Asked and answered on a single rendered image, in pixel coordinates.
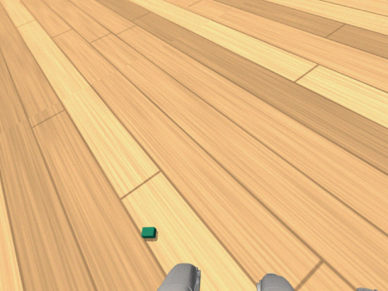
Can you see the small box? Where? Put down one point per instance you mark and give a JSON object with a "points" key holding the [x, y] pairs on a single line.
{"points": [[148, 232]]}

